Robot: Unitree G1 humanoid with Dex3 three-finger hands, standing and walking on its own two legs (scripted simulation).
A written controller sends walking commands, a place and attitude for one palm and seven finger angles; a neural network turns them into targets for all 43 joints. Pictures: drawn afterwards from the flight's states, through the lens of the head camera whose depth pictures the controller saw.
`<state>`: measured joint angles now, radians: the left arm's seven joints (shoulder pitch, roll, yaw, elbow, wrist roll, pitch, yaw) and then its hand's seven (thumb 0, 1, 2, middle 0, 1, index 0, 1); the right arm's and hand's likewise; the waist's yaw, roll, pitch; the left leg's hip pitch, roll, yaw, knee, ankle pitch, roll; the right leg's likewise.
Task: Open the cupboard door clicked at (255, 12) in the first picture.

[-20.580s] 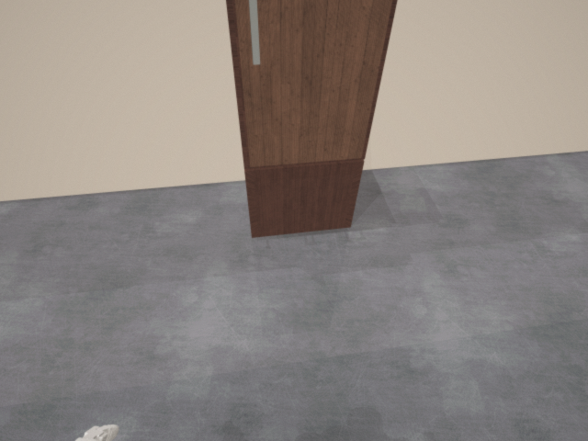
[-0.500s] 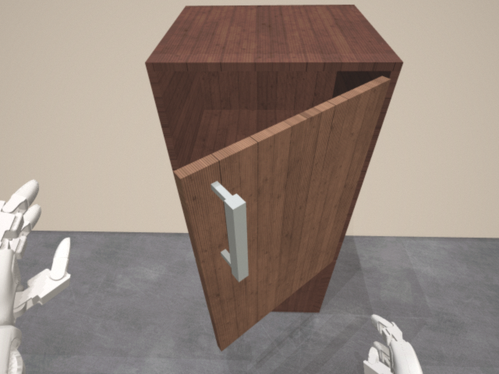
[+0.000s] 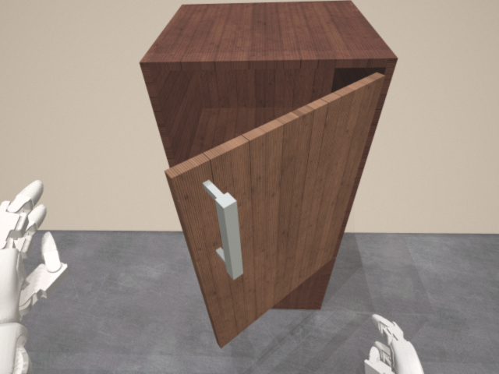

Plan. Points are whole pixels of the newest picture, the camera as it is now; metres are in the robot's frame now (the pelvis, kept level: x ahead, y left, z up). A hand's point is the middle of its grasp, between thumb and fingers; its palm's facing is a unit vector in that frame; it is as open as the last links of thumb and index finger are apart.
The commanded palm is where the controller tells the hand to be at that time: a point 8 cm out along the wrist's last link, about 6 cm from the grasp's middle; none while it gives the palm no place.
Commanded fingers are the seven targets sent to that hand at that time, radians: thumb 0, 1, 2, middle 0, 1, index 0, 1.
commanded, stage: step back with the hand held close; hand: left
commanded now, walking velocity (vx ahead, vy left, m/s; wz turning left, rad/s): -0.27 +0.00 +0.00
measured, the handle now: (223, 233) +0.28 +0.08 +0.13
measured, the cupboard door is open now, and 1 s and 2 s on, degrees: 40 40 40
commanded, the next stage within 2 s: stop stepping back and stand still in 1.02 s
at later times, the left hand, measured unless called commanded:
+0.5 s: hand (19, 295) +0.15 +0.29 +0.16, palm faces +0.38 -0.77 -0.52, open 7.4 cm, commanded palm +0.09 +0.32 +0.17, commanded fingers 0.00 0.90 0.90 -0.20 -0.30 -0.20 -0.30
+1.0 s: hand out of the picture +0.04 +0.32 +0.17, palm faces +0.47 -0.77 -0.44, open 7.4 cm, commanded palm -0.02 +0.34 +0.17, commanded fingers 0.00 0.90 0.90 -0.20 -0.30 -0.20 -0.30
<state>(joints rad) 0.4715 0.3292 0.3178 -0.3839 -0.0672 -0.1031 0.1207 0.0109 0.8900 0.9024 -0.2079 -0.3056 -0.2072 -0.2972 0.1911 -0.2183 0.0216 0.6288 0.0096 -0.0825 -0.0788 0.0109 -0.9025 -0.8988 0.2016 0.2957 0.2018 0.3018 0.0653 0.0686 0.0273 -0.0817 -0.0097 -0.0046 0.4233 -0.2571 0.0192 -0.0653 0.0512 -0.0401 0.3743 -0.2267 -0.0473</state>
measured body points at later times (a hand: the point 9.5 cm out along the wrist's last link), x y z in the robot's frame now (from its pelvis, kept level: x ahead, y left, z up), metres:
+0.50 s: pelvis -0.06 +0.03 -0.01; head -0.04 +0.04 +0.44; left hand +0.12 +0.33 +0.19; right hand +0.11 -0.22 -0.09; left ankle -0.01 +0.11 -0.74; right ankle -0.01 -0.09 -0.74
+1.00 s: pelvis -0.17 +0.04 -0.01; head -0.14 +0.08 +0.44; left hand +0.01 +0.35 +0.20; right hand +0.00 -0.18 -0.09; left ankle -0.08 +0.14 -0.74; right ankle -0.21 -0.10 -0.67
